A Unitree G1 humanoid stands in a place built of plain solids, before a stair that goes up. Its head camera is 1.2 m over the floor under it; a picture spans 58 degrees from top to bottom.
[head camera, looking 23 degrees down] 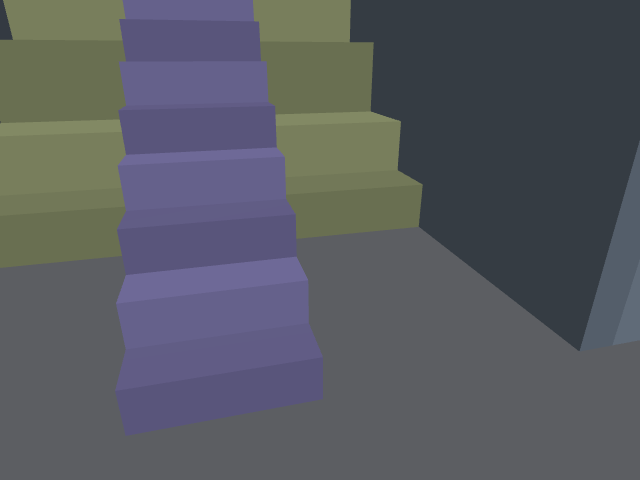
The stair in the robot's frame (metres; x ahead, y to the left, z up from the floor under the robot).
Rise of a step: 0.20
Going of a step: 0.23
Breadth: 0.70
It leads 14 degrees to the left of straight ahead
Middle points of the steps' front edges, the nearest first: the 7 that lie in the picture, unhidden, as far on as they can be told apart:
1.19 0.33 0.20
1.41 0.38 0.39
1.63 0.44 0.59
1.85 0.50 0.78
2.07 0.55 0.98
2.30 0.61 1.18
2.51 0.67 1.37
